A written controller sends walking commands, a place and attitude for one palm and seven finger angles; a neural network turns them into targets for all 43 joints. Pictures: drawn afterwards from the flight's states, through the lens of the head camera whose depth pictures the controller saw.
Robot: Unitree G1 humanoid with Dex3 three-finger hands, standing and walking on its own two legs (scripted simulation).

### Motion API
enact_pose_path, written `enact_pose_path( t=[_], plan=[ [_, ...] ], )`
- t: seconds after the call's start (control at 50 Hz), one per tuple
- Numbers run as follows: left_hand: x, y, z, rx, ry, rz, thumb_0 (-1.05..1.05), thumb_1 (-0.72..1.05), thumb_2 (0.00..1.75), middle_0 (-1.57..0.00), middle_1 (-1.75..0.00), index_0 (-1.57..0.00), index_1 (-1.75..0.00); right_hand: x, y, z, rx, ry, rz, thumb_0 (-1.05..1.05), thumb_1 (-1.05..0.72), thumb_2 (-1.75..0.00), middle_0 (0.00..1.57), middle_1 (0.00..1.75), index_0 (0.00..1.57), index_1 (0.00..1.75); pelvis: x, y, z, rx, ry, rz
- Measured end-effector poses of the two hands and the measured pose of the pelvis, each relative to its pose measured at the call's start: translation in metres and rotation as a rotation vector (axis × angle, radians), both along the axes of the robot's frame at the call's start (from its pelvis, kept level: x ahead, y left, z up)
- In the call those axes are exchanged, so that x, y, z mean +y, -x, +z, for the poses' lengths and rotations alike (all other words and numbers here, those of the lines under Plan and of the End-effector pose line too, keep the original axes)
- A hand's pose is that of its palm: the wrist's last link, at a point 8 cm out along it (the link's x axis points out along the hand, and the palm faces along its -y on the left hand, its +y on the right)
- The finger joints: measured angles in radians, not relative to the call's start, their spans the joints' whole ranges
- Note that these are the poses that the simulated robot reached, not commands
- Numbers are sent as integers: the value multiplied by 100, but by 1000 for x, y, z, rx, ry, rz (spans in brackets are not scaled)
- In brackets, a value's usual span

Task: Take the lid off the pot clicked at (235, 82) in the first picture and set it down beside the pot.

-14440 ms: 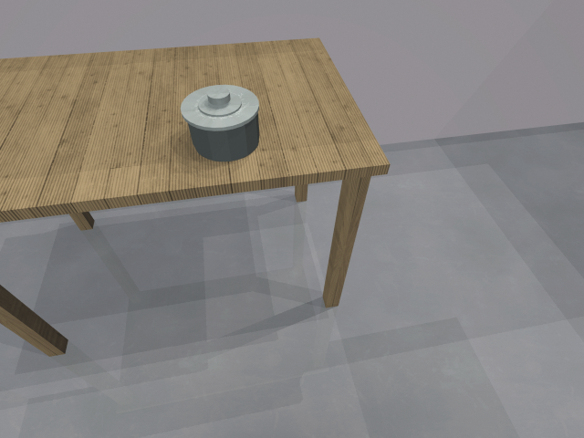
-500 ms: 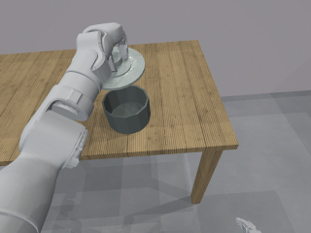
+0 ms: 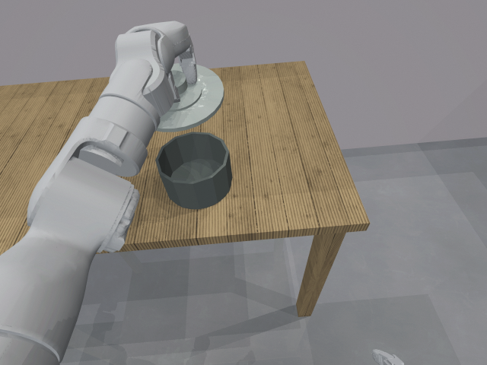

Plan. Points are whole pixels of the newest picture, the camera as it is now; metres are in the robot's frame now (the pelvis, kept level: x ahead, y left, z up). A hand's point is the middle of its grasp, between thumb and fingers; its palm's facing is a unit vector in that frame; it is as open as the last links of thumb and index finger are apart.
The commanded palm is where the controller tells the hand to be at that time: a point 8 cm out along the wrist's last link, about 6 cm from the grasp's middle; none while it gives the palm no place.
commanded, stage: move the lid sideways beside the pot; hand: left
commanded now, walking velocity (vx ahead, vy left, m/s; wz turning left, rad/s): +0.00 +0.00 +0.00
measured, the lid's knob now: (172, 83) +0.51 +0.10 +0.21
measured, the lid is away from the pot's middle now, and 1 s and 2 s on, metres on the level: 0.00 0.14 0.24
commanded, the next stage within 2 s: none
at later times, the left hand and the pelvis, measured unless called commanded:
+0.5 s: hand (129, 84) +0.49 +0.15 +0.23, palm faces -0.23 -0.06 -0.97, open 7.4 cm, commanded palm +0.47 +0.16 +0.30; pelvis +0.00 +0.00 +0.00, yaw +0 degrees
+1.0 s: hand (84, 93) +0.48 +0.22 +0.23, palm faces -0.26 -0.05 -0.96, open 7.4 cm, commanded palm +0.47 +0.22 +0.30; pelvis +0.00 +0.01 +0.00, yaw +1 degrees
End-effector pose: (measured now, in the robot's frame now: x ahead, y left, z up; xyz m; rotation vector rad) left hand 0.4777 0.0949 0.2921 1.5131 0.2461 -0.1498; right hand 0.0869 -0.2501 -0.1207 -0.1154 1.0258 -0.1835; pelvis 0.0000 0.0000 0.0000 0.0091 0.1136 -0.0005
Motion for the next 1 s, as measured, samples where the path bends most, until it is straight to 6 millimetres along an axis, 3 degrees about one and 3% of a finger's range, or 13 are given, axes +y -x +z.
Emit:
enact_pose_path(
  t=[0.16, 0.34, 0.72, 0.84, 1.0],
  plan=[
    [8, -5, -2, -25, 4, -2, 2, 20, 81, -68, -94, -72, -96, -2, -3, 2, -5, 11, -7, 1, -90, -90, 20, 30, 20, 29, -1, 0, 0, 5, 0, -9],
    [39, -7, -3, -10, -8, 49, 2, 20, 80, -68, -95, -71, -97, -4, -4, 3, 4, 13, -13, 1, -90, -90, 20, 30, 20, 29, -2, -3, 0, 9, 3, -6],
    [95, 9, -3, -8, -12, 81, 2, 20, 80, -68, -95, -72, -97, 1, -20, 11, -8, 24, 15, 1, -90, -90, 20, 30, 20, 29, 5, 1, 0, -7, 13, 10],
    [116, 11, -5, 14, -19, 113, 2, 20, 80, -68, -95, -72, -97, 4, -13, 11, 14, 31, 10, 1, -90, -90, 20, 30, 20, 29, 8, 4, 0, -4, 17, 14],
    [128, 7, -6, 21, -28, 102, 2, 20, 80, -68, -95, -72, -97, 6, 9, 8, 72, 45, -12, 1, -90, -90, 20, 30, 21, 29, 14, 4, -1, 8, 21, 18]
  ],
)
